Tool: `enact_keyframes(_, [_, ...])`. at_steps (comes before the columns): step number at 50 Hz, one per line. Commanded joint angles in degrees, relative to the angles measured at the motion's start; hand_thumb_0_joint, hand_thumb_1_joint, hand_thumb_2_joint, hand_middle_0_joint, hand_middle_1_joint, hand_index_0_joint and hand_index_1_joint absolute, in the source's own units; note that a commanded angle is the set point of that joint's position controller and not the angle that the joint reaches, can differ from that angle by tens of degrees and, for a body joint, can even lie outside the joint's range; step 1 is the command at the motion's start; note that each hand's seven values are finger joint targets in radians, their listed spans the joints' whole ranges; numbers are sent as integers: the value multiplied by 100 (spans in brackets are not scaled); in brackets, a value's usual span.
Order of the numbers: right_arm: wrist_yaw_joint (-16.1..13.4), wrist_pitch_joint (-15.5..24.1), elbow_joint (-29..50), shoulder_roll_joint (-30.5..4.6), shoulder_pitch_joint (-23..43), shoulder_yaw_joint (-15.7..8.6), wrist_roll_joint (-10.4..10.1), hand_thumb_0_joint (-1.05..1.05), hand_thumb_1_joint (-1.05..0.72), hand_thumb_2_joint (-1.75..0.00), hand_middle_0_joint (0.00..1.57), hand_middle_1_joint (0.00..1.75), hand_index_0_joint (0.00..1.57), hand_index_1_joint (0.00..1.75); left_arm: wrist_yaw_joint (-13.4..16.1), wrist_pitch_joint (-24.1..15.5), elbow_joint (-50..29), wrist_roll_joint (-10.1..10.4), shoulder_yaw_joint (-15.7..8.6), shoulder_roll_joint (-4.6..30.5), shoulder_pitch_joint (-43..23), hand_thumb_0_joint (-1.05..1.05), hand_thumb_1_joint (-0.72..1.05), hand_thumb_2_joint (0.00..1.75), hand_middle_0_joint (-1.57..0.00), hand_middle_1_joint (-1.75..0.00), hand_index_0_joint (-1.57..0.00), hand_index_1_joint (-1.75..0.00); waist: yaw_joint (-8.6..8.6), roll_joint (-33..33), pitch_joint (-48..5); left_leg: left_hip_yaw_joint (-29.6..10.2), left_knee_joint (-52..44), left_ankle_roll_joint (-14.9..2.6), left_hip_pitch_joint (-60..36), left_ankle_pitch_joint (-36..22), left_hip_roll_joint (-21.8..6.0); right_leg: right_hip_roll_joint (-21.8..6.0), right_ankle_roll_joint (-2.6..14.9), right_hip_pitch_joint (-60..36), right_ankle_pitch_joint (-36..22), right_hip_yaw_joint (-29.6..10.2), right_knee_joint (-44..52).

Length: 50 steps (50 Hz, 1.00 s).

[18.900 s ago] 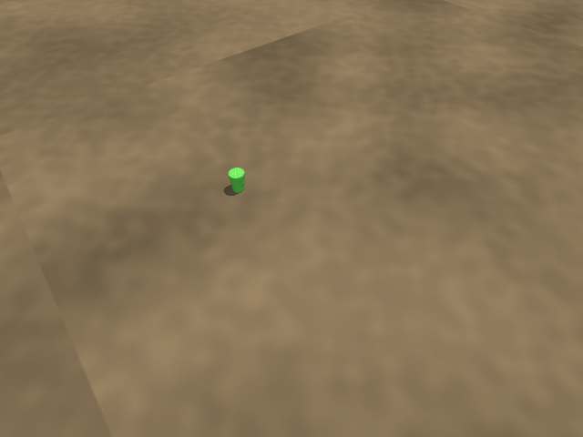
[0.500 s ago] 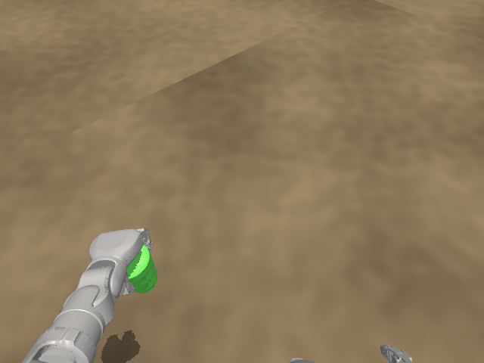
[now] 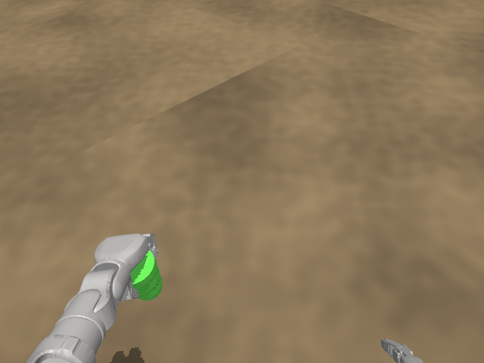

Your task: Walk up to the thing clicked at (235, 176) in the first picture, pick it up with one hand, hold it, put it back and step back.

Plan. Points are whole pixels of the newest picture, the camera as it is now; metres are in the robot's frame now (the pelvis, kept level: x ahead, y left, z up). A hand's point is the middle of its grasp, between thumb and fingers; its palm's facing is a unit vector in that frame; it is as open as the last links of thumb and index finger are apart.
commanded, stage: hold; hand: left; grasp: from above
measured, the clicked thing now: (142, 277) +0.31 +0.22 -0.10
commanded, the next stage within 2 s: crouch in 1.28 s
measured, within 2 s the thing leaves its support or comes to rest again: neither
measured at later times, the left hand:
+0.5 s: hand (127, 287) +0.26 +0.22 -0.04, palm faces -0.45 -0.06 -0.89, open 10.1 cm
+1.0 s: hand (123, 278) +0.28 +0.22 -0.02, palm faces -0.46 -0.06 -0.88, open 10.1 cm
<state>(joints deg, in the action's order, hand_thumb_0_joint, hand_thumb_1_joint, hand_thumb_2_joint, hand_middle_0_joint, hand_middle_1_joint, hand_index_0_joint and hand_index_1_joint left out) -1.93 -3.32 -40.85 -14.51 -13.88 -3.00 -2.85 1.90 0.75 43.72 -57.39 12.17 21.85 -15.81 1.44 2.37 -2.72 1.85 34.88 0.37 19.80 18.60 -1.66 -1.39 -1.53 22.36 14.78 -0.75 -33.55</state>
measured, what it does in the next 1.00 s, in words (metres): stands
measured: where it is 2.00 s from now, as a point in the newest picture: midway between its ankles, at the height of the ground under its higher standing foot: outside the picture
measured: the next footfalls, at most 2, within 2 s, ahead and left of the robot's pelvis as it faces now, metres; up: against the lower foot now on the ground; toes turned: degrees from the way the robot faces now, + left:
none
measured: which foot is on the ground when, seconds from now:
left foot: down 0.00-1.00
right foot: down 0.00-1.00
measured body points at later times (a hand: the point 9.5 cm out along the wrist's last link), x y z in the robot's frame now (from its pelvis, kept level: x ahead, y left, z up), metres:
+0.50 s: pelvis -0.02 -0.01 +0.00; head -0.02 -0.03 +0.45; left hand +0.28 +0.22 +0.01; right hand +0.12 -0.26 -0.11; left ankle -0.01 +0.12 -0.73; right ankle +0.03 -0.14 -0.73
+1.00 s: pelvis -0.01 +0.00 +0.01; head -0.01 -0.03 +0.46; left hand +0.30 +0.22 +0.03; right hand +0.15 -0.25 -0.11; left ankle -0.01 +0.12 -0.73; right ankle +0.03 -0.14 -0.73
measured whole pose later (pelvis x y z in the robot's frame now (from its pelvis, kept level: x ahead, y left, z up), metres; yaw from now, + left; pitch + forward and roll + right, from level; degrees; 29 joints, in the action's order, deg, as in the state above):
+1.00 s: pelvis -0.01 +0.00 +0.01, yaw +0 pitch +0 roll +0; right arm -3.6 -3.0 -40.3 -14.0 -9.6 -1.2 -3.5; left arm -4.0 0.0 35.0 -55.9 12.6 23.5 -13.0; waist -0.6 3.1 -0.3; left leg 1.9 28.2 0.6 13.3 14.9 -1.4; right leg -1.5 -1.2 16.3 11.8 -0.7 -28.1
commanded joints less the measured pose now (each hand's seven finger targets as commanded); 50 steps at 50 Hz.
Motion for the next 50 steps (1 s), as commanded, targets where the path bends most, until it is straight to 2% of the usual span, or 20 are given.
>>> enact_keyframes(1, [-41,237,747,-842,316,-258,16,0,-91,-90,20,30,20,30,242,-34,-1334,-11,-556,1255,-2100,0,46,100,-79,-104,-84,-100,-22,21,-1448,-26,-558,-42,-658,-1675,216,270,201,-681,-1188,129,423])
enact_keyframes(8, [-80,266,827,-805,555,-205,1,0,-91,-90,20,30,20,30,124,-75,-1483,103,-574,1280,-2026,0,46,95,-77,-104,-83,-98,-68,-84,-1301,1,-728,-90,-623,-1128,256,232,161,-764,-709,83,658])
enact_keyframes(14, [-110,289,844,-790,716,-151,-3,0,-91,-90,20,30,20,30,107,-134,-1569,65,-622,1368,-1982,0,45,94,-77,-103,-83,-97,-89,-7,-1077,-20,-901,-82,-648,-723,239,229,174,-696,-309,96,783])
enact_keyframes(19, [-138,318,827,-778,777,-136,1,0,-91,-90,20,30,20,30,159,-134,-1853,66,-639,1403,-2189,0,43,97,-77,-101,-82,-97,-59,43,-1294,-15,-898,-81,-806,-837,244,220,166,-747,-417,75,792])
enact_keyframes(20, [-147,323,834,-769,813,-125,-8,0,-91,-90,20,30,20,30,162,-131,-1861,125,-654,1410,-2210,0,45,96,-77,-103,-83,-97,-100,34,-1274,-13,-902,-74,-803,-828,240,230,168,-755,-394,87,806])
enact_keyframes(24, [-151,342,859,-724,922,-84,-25,0,-91,-90,20,30,20,30,113,-93,-1763,125,-652,1396,-2003,0,46,95,-78,-102,-83,-97,-154,-149,-1070,34,-976,-116,-636,-565,293,180,140,-817,-96,41,947])
enact_keyframes(25, [-150,341,863,-726,939,-81,-25,0,-91,-90,20,30,20,30,82,-95,-1770,158,-616,1362,-2003,0,46,95,-77,-103,-83,-97,-117,-166,-1011,33,-991,-120,-635,-494,280,183,134,-804,-32,45,970])
enact_keyframes(27, [-144,348,885,-722,983,-74,-37,0,-91,-90,20,30,20,30,11,-83,-1831,162,-600,1342,-1878,0,47,95,-78,-102,-84,-97,-196,-105,-1019,16,-1057,-109,-651,-512,266,186,152,-913,-36,56,962])
enact_keyframes(33, [-163,339,906,-711,999,-73,-43,0,-91,-90,20,30,20,30,-136,-80,-2226,131,-623,1413,-1991,0,44,95,-76,-103,-82,-97,-183,97,-1221,-25,-1059,-77,-927,-886,240,214,180,-943,-427,78,913])
enact_keyframes(35, [-180,337,896,-688,985,-53,-46,0,-91,-90,20,30,20,30,-185,-73,-2210,153,-601,1378,-1917,0,44,94,-75,-104,-81,-98,-161,-80,-1272,-21,-1038,-100,-966,-1063,242,220,162,-1027,-598,89,907])
enact_keyframes(37, [-190,339,888,-683,991,-42,-62,0,-91,-90,20,30,20,30,-197,-67,-2229,158,-729,1488,-1831,0,45,96,-76,-104,-82,-98,-235,-19,-1226,6,-1044,-101,-936,-1149,267,212,169,-1051,-649,86,933])
enact_keyframes(39, [-192,341,858,-674,979,-36,-60,0,-91,-90,20,30,20,30,-226,-66,-2108,172,-617,1337,-1794,0,47,95,-77,-103,-83,-97,-156,-148,-1177,11,-1032,-117,-967,-1182,259,222,157,-1021,-707,85,930])
enact_keyframes(41, [-208,333,837,-691,961,-48,-62,0,-91,-90,20,30,20,30,-224,-106,-2162,167,-738,1519,-1968,0,48,95,-79,-103,-85,-97,-191,-33,-1190,12,-1040,-100,-995,-1303,251,235,169,-1041,-811,101,919])
enact_keyframes(43, [-206,319,834,-691,946,-52,-55,0,-91,-90,20,30,20,30,-258,-125,-2148,156,-648,1410,-1892,0,47,96,-77,-105,-84,-98,-151,-68,-1153,7,-1032,-97,-1043,-1395,239,242,177,-991,-892,100,901])
enact_keyframes(45, [-202,312,826,-699,927,-55,-44,0,-91,-90,20,30,20,30,-275,-139,-2176,151,-645,1422,-1951,0,47,95,-77,-105,-84,-98,-155,35,-1222,-1,-1051,-82,-1128,-1464,234,243,193,-1029,-945,104,903])
enact_keyframes(46, [-203,309,855,-676,1006,-60,-51,0,-91,-90,20,30,20,30,-284,-139,-2227,162,-619,1386,-1899,0,47,95,-77,-103,-83,-97,-224,46,-1250,-19,-1062,-73,-1173,-1510,237,245,196,-1074,-962,127,905])
enact_keyframes(47, [-205,304,866,-693,974,-68,-47,0,-91,-90,20,30,20,30,-291,-139,-2243,177,-639,1376,-1833,0,47,96,-78,-104,-84,-98,-175,-28,-1307,-4,-1024,-91,-1193,-1579,250,235,180,-1091,-1060,110,908])
enact_keyframes(48, [-206,296,880,-687,999,-71,-51,0,-91,-90,20,30,20,30,-288,-130,-2204,180,-731,1442,-1747,0,46,95,-77,-103,-83,-97,-237,-55,-1328,-12,-1032,-90,-1189,-1634,253,236,180,-1178,-1092,127,908])
enact_keyframes(49, [-204,288,852,-673,962,-59,-37,0,-91,-90,20,30,20,30,-298,-121,-2099,169,-694,1404,-1749,0,47,94,-77,-103,-83,-97,-180,-132,-1230,-1,-1006,-106,-1108,-1658,261,226,162,-1149,-1157,124,918])
enact_keyframes(50, [-205,275,860,-670,989,-65,-42,0,-91,-90,20,30,20,30,-292,-123,-2106,182,-719,1411,-1719,0,47,94,-78,-102,-84,-96,-226,-128,-1232,12,-1012,-107,-1134,-1668,270,217,162,-1177,-1169,117,930])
